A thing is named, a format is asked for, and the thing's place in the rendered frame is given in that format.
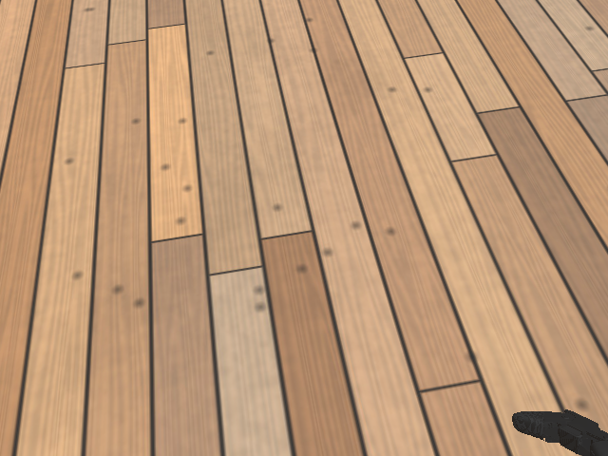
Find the right robot hand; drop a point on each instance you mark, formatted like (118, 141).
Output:
(573, 431)

